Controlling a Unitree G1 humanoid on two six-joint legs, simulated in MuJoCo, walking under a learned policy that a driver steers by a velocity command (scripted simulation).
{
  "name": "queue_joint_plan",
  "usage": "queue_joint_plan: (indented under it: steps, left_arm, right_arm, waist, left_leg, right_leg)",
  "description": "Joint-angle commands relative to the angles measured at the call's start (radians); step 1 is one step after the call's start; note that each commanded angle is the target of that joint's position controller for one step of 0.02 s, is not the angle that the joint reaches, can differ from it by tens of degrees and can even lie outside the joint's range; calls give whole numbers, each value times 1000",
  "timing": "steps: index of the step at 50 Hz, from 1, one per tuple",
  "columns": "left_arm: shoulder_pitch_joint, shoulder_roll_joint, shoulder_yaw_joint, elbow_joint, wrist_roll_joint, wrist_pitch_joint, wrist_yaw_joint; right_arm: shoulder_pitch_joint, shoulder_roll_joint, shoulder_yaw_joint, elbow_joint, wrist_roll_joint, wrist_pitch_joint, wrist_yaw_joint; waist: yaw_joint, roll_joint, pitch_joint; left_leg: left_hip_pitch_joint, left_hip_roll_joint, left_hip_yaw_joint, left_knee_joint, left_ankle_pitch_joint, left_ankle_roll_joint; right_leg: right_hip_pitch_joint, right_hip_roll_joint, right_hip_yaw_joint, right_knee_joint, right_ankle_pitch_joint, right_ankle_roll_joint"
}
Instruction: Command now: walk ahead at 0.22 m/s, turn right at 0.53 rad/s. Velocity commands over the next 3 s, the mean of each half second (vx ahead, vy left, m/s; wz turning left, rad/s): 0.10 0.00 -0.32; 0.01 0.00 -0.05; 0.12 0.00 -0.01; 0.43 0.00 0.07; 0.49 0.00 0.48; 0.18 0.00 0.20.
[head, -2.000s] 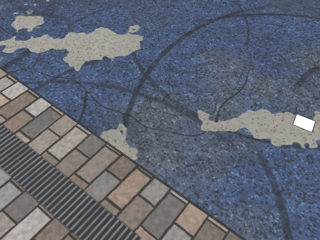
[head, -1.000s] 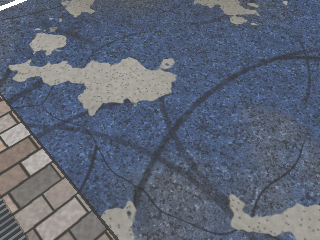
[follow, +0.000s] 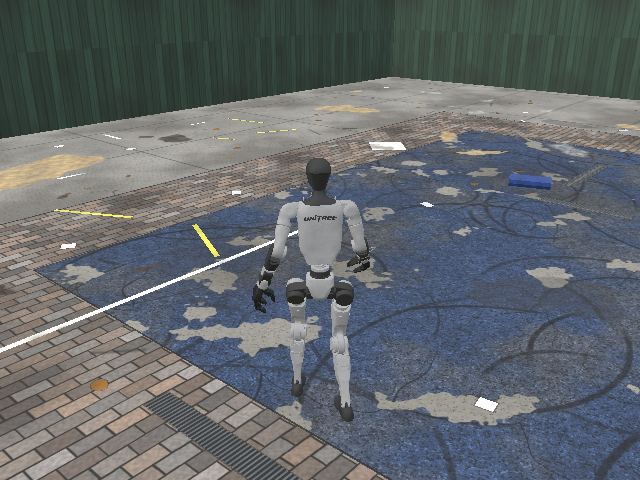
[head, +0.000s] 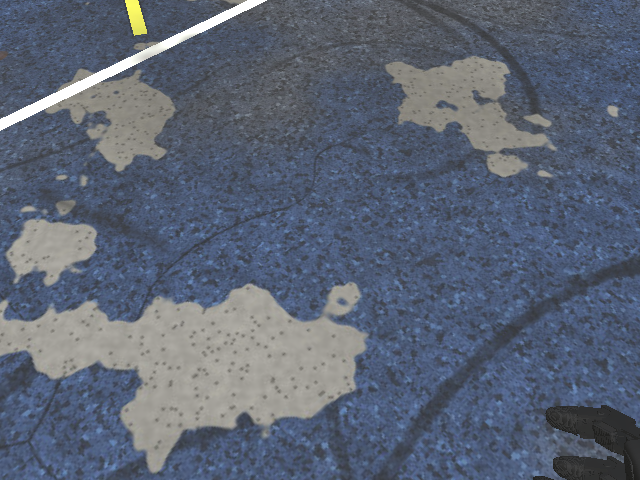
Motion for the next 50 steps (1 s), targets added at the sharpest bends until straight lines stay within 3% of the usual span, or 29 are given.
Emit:
queue_joint_plan:
  steps: [1, 2, 3, 4, 5, 7, 10, 14, 16, 17, 18, 19, 20, 21, 22, 24, 27, 29, 30, 31, 32, 35, 50]
  left_arm:
    - [174, 119, 10, -79, -14, -10, -1]
    - [53, 157, 26, -96, -17, 7, 3]
    - [2, 150, 31, -106, -14, 27, 10]
    - [-18, 146, 36, -119, -5, 44, 15]
    - [-9, 117, 33, -125, -5, 58, 14]
    - [-7, 68, 22, -139, -1, 64, 15]
    - [-50, 44, 8, -160, 13, 56, 5]
    - [-117, 62, 2, -181, 14, 56, -14]
    - [-111, 63, 3, -177, 16, 57, -21]
    - [-97, 67, 5, -169, 21, 55, -22]
    - [-101, 92, 9, -177, 29, 55, -19]
    - [-102, 169, 18, -199, 41, 56, -7]
    - [-172, 150, 4, -208, 53, 52, -8]
    - [-208, 108, -3, -216, 53, 38, -15]
    - [-225, 86, -11, -202, 55, 25, -18]
    - [-264, 91, -11, -195, 39, 11, -18]
    - [-276, 58, -22, -170, 26, 12, -19]
    - [-238, 47, -23, -148, 27, 11, -23]
    - [-207, 54, -20, -147, 34, 12, -28]
    - [-220, 56, -22, -140, 39, 15, -26]
    - [-239, 62, -19, -135, 36, 16, -24]
    - [-245, 49, -18, -123, 31, 23, -15]
    - [-203, 45, -11, 23, 24, 15, 0]
  right_arm:
    - [243, -176, -60, -20, 13, 34, -7]
    - [201, -118, -43, -35, 15, 46, -13]
    - [145, -108, -35, -32, 10, 57, -15]
    - [103, -103, -32, -29, 8, 65, -14]
    - [80, -123, -37, -22, -2, 68, -14]
    - [73, -131, -43, -5, -9, 64, -13]
    - [64, -146, -49, 15, 7, 66, -15]
    - [84, -173, -52, 48, 25, 85, -10]
    - [83, -175, -47, 66, 39, 92, -6]
    - [90, -157, -39, 77, 45, 94, -4]
    - [136, -118, -24, 101, 40, 91, -1]
    - [171, -55, -1, 93, 2, 86, 7]
    - [176, -52, -1, 84, 2, 88, 0]
    - [135, -121, -15, 87, 6, 97, -8]
    - [131, -130, -21, 92, 13, 102, -11]
    - [157, -129, -24, 122, 6, 115, -20]
    - [201, -92, -12, 152, 12, 110, -10]
    - [183, -124, -11, 151, 2, 108, -8]
    - [172, -179, -24, 163, 11, 110, -9]
    - [164, -159, -24, 174, 17, 110, -7]
    - [161, -129, -17, 179, 14, 108, -6]
    - [160, -117, -13, 207, 11, 97, -12]
    - [170, -109, -6, 315, 17, 109, -37]
  waist:
    - [-89, 236, -404]
    - [-117, 157, -272]
    - [-100, 98, -198]
    - [-81, 107, -136]
    - [-61, 140, -101]
    - [-54, 161, -97]
    - [-59, 134, -146]
    - [-84, 144, -152]
    - [-65, 139, -135]
    - [-52, 130, -126]
    - [-54, 90, -120]
    - [-102, -116, -159]
    - [-122, -244, -130]
    - [-89, -191, -96]
    - [-98, -188, -86]
    - [-106, -169, -78]
    - [-135, -113, -112]
    - [-107, -65, -109]
    - [-66, 12, -67]
    - [-81, 42, -44]
    - [-93, 38, -29]
    - [-94, 53, -46]
    - [-106, 4, -24]
  left_leg:
    - [722, 496, -543, -16, 400, 296]
    - [609, 421, -389, -42, 295, 250]
    - [483, 367, -296, -75, 243, 226]
    - [367, 334, -235, -108, 200, 221]
    - [260, 301, -164, -152, 181, 219]
    - [198, 275, -92, -189, 211, 240]
    - [217, 290, -40, -181, 297, 260]
    - [236, 300, -27, -167, 185, 251]
    - [223, 284, -23, -126, 73, 219]
    - [191, 260, -14, -92, 1, 183]
    - [138, 220, 11, -47, -96, 111]
    - [61, 125, 109, 149, -307, 17]
    - [42, 68, 97, 171, -481, -27]
    - [73, 83, 62, 228, -471, -42]
    - [73, 80, 52, 231, -436, -41]
    - [104, 89, 36, 213, -379, -53]
    - [235, 80, 50, 36, -168, -56]
    - [295, 115, 14, -43, 34, -40]
    - [267, 115, 25, -12, -8, -15]
    - [216, 101, 26, -21, -100, 4]
    - [208, 98, 24, -39, -121, 3]
    - [236, 98, 22, -47, -74, -7]
    - [267, 80, 36, -51, -109, 1]
  right_leg:
    - [-468, -70, -30, 555, -167, 57]
    - [-508, -93, -71, 584, -91, 78]
    - [-495, -123, -98, 567, -37, 93]
    - [-471, -146, -106, 536, -2, 100]
    - [-403, -151, -131, 513, 37, 105]
    - [-337, -143, -159, 423, 81, 104]
    - [-258, -152, -163, 239, 163, 90]
    - [-155, -135, -191, 41, 219, 66]
    - [-65, -113, -218, -125, 292, 38]
    - [13, -100, -225, -232, 357, 15]
    - [101, -142, -162, -322, 449, -15]
    - [184, -352, 80, -359, 682, -77]
    - [45, -447, 160, -386, 620, -214]
    - [-10, -396, 132, -405, 515, -225]
    - [-14, -356, 89, -402, 484, -193]
    - [-18, -322, 40, -377, 546, -157]
    - [-11, -277, -23, -318, 653, -125]
    - [-12, -216, -46, -300, 444, -63]
    - [-36, -178, -68, -311, 366, -45]
    - [-19, -159, -93, -304, 337, -29]
    - [-17, -156, -100, -290, 339, -27]
    - [-5, -150, -116, -269, 425, -27]
    - [-7, -136, -142, -289, 431, -4]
